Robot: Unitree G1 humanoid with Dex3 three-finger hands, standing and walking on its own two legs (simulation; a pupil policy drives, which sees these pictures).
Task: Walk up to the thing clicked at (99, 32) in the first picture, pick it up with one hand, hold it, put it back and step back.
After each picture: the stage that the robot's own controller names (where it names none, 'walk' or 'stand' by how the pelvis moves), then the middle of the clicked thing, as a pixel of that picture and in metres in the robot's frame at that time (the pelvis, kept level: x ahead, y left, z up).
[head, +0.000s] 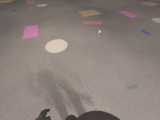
stand; (99, 32) +2.32 -0.26 -0.72
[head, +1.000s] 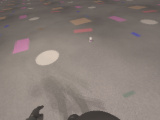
walk; (90, 39) +2.18 +0.11 -0.70
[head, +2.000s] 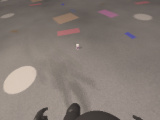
walk; (77, 46) +1.51 +0.37 -0.72
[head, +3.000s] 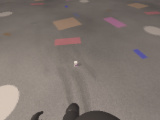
walk; (75, 63) +1.00 +0.29 -0.71
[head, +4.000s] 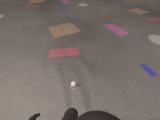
walk; (73, 85) +0.58 +0.22 -0.69
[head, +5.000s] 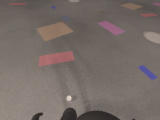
stand; (69, 99) +0.34 +0.21 -0.69
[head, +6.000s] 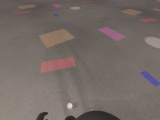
stand; (70, 106) +0.30 +0.21 -0.72
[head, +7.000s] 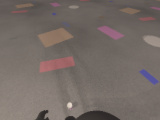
stand; (70, 106) +0.30 +0.21 -0.72
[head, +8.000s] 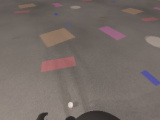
stand; (70, 105) +0.30 +0.21 -0.73
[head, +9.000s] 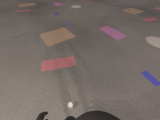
stand; (70, 105) +0.30 +0.20 -0.73
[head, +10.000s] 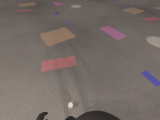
stand; (70, 105) +0.30 +0.20 -0.73
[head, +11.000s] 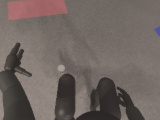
go down; (61, 69) +0.38 +0.22 -0.37
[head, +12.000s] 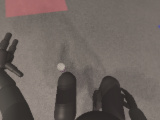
approach; (61, 67) +0.38 +0.23 -0.31
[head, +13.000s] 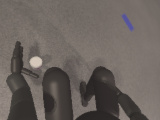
close in; (36, 63) +0.37 +0.26 -0.22
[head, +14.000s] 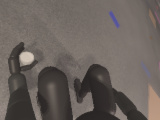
close; (26, 61) +0.38 +0.27 -0.21
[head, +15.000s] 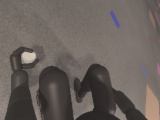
lift; (27, 59) +0.38 +0.26 -0.22
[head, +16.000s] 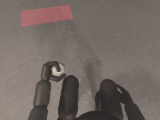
lift; (58, 73) +0.31 +0.21 -0.04
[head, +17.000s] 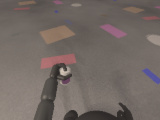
hold; (65, 75) +0.32 +0.17 +0.04
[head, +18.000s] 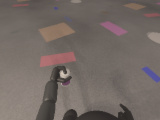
hold; (65, 77) +0.32 +0.17 +0.01
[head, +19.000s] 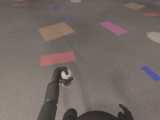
hold; (66, 78) +0.31 +0.16 +0.00
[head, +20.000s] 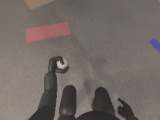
crouch; (62, 67) +0.38 +0.18 -0.06
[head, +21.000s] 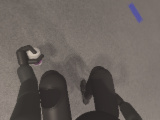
lower; (35, 57) +0.41 +0.26 -0.19
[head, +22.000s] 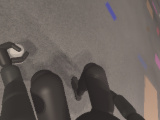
lower; (17, 54) +0.42 +0.28 -0.22
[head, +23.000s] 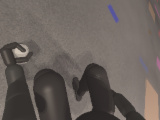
lower; (21, 54) +0.42 +0.27 -0.22
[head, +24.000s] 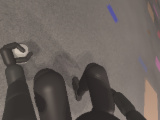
lower; (21, 54) +0.42 +0.27 -0.22
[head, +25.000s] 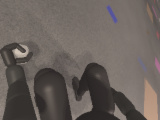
lower; (21, 54) +0.42 +0.27 -0.22
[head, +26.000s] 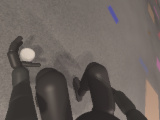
withdraw; (26, 57) +0.40 +0.24 -0.22
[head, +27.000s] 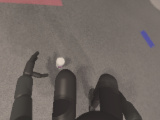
walk; (60, 63) +0.41 +0.21 -0.27
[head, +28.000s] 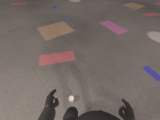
stand; (71, 99) +0.35 +0.17 -0.64
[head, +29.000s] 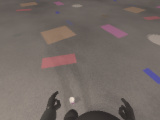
stand; (72, 100) +0.36 +0.18 -0.67
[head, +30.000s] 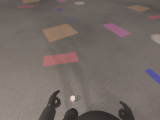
stand; (72, 99) +0.36 +0.18 -0.67
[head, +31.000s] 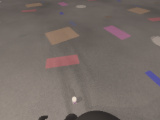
walk; (74, 100) +0.37 +0.18 -0.72
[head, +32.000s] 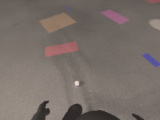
walk; (77, 84) +0.49 +0.16 -0.70
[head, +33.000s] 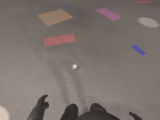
walk; (74, 67) +0.77 +0.20 -0.70
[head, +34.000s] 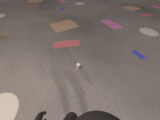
stand; (78, 66) +0.97 +0.21 -0.71
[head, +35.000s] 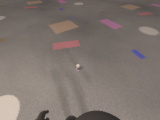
stand; (78, 67) +0.97 +0.20 -0.73
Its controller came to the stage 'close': yes
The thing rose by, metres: 0.72
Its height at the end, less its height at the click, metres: +0.00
